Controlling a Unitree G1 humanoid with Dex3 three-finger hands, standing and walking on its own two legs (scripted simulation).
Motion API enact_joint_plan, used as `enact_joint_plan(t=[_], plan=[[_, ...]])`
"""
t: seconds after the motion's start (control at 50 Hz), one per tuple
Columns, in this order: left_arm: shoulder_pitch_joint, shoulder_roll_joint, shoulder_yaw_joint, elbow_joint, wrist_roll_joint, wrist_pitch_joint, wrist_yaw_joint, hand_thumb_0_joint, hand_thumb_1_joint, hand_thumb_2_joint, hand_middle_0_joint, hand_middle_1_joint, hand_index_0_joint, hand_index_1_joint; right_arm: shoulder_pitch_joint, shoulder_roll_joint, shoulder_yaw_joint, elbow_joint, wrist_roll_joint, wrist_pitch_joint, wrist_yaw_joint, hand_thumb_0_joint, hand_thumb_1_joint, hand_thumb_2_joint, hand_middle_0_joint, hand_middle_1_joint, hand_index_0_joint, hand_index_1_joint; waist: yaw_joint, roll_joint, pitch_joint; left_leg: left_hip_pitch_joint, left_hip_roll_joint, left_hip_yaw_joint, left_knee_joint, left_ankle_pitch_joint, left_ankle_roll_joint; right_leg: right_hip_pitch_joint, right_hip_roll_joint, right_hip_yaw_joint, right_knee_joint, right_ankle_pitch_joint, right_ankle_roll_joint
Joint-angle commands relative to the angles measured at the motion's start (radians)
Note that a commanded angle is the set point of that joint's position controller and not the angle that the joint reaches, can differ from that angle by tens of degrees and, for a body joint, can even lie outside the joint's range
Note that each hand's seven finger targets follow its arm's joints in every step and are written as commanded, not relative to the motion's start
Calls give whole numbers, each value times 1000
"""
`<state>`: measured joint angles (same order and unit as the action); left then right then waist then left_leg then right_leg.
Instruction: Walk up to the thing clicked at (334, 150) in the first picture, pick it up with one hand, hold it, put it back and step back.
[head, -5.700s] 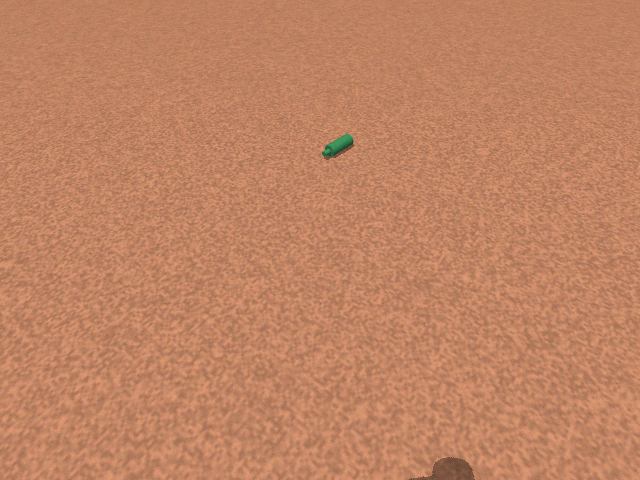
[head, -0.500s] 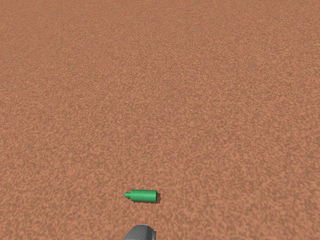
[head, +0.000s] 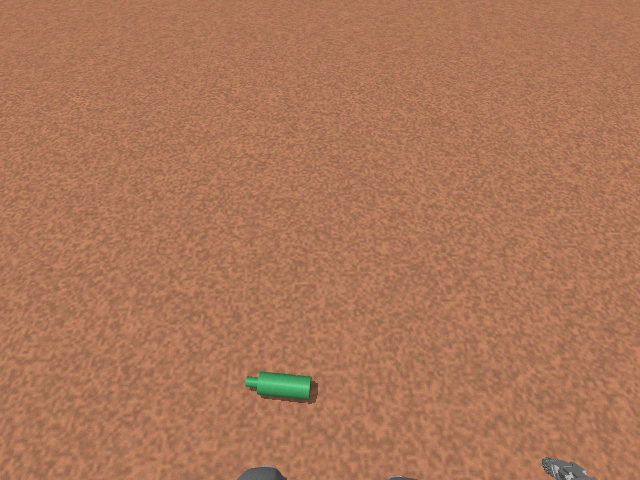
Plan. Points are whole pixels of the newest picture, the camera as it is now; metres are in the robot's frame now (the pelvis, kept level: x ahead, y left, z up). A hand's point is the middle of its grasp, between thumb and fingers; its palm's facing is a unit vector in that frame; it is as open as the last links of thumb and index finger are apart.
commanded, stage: walk up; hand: left
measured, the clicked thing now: (278, 384) +0.46 +0.15 -0.71
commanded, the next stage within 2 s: stand in 1.18 s
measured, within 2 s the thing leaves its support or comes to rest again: neither
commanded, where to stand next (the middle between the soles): +0.06 +0.02 m, yaw -2 degrees
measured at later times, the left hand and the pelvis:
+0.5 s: hand out of the picture +0.11 +0.27 -0.12, palm faces -0.05 -0.93 -0.36, open 7.4 cm; pelvis +0.01 +0.01 +0.04, yaw -1 degrees
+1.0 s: hand out of the picture +0.10 +0.26 -0.11, palm faces -0.05 -0.94 -0.34, open 7.4 cm; pelvis +0.02 +0.01 +0.04, yaw -1 degrees
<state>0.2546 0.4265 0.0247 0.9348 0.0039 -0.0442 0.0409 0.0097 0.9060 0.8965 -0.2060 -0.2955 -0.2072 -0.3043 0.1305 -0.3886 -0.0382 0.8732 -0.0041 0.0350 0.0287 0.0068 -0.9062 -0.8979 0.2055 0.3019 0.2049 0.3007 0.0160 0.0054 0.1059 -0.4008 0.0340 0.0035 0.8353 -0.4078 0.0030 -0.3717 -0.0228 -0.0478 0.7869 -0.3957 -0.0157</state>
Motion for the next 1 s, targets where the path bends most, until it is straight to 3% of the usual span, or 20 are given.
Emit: enact_joint_plan(t=[0.0,0.02,0.04,0.06,0.08,0.1,0.12,0.14,0.16,0.2,0.24,0.28,0.34,0.46,0.54,0.7,0.82,0.98], plan=[[46,263,79,-24,35,-37,12,0,900,900,-200,-300,-200,-300,-55,-155,-27,-65,18,-32,-23,0,-900,-900,200,300,200,300,18,-65,-104,-133,50,-115,-48,124,47,199,-172,359,-365,90,-84],[-25,310,82,-33,22,-34,5,0,900,900,-200,-300,-200,-300,-41,-178,-36,-34,16,-31,-32,0,-900,-900,200,300,200,300,2,-105,-104,-48,-4,-40,1,-82,33,78,-314,497,-398,17,-192],[-120,306,76,-56,19,-31,-1,0,900,900,-200,-300,-200,-300,3,-203,-49,9,9,-37,-38,0,-900,-900,200,300,200,300,-39,-119,-88,86,22,-49,-11,-83,35,-39,-329,487,-364,40,-218],[-154,252,60,-57,11,-25,-7,0,900,900,-200,-300,-200,-300,45,-212,-51,42,8,-46,-37,0,-900,-900,200,300,200,300,-68,-81,-78,186,30,-65,-120,-37,41,-111,-258,368,-321,72,-161],[-150,206,42,-52,6,-21,-10,0,900,900,-200,-300,-200,-300,33,-222,-49,49,12,-56,-34,0,-900,-900,200,300,200,300,-71,-8,-80,216,52,-124,-269,81,58,-106,-164,222,-264,143,-83],[-145,181,33,-38,-1,-16,-13,0,900,900,-200,-300,-200,-300,-23,-239,-51,47,11,-63,-30,0,-900,-900,200,300,200,300,-40,45,-69,152,108,-229,-336,134,92,-48,-61,112,-180,188,-26],[-101,177,35,-18,-1,-14,-13,0,900,900,-200,-300,-200,-300,-46,-242,-43,42,10,-67,-29,0,-900,-900,200,300,200,300,-10,37,-103,136,183,-312,-371,154,139,9,-18,75,-122,149,-5],[-80,186,37,1,-1,-10,-17,0,900,900,-200,-300,-200,-300,-57,-253,-40,42,4,-69,-28,0,-900,-900,200,300,200,300,6,17,-114,100,202,-315,-384,109,161,60,-11,69,-138,58,-8],[-64,181,36,17,0,-12,-18,0,900,900,-200,-300,-200,-300,-79,-252,-33,50,3,-69,-27,0,-900,-900,200,300,200,300,22,23,-113,71,197,-285,-380,126,150,109,-19,79,-189,57,-12],[-110,182,33,28,2,-18,-23,0,900,900,-200,-300,-200,-300,-81,-220,-20,71,7,-69,-27,0,-900,-900,200,300,200,300,8,15,-117,37,133,-198,-375,214,82,198,-55,125,-253,198,-27],[-136,180,26,37,-9,-16,-24,0,900,900,-200,-300,-200,-300,-92,-210,-15,93,6,-69,-29,0,-900,-900,200,300,200,300,1,51,-113,78,97,-153,-396,216,55,180,-69,130,-264,249,-33],[-145,168,17,55,-14,-13,-25,0,900,900,-200,-300,-200,-300,-95,-210,-12,116,6,-71,-29,0,-900,-900,200,300,200,300,1,71,-152,132,106,-149,-402,291,55,202,-70,111,-278,286,-27],[-162,165,9,79,-13,-9,-26,0,900,900,-200,-300,-200,-300,-111,-206,-10,138,10,-70,-29,0,-900,-900,200,300,200,300,3,68,-178,184,106,-132,-423,325,51,222,-77,109,-326,296,-20],[-220,164,1,121,-9,-2,-31,0,900,900,-200,-300,-200,-300,-135,-193,-5,176,10,-66,-27,0,-900,-900,200,300,200,300,-8,14,-136,207,97,-113,-503,259,36,219,-88,117,-412,278,-5],[-245,159,4,140,-5,-5,-33,0,900,900,-200,-300,-200,-300,-129,-187,-3,200,11,-66,-25,0,-900,-900,200,300,200,300,-18,-15,-151,261,91,-82,-504,319,28,233,-107,132,-462,312,-4],[-261,152,9,162,3,-2,-36,0,900,900,-200,-300,-200,-300,-137,-185,-7,224,1,-62,-24,0,-900,-900,200,300,200,300,-21,-25,-118,266,77,-71,-549,215,18,211,-113,140,-528,228,4],[-247,145,15,174,3,-4,-36,0,900,900,-200,-300,-200,-300,-132,-176,-6,230,2,-66,-24,0,-900,-900,200,300,200,300,-15,-19,-152,297,88,-69,-547,313,17,243,-110,129,-525,299,9],[-250,136,17,173,2,4,-35,0,900,900,-200,-300,-200,-300,-113,-171,-5,237,-1,-65,-28,0,-900,-900,200,300,200,300,-17,1,-134,277,88,-70,-569,299,12,256,-110,127,-524,298,9]])
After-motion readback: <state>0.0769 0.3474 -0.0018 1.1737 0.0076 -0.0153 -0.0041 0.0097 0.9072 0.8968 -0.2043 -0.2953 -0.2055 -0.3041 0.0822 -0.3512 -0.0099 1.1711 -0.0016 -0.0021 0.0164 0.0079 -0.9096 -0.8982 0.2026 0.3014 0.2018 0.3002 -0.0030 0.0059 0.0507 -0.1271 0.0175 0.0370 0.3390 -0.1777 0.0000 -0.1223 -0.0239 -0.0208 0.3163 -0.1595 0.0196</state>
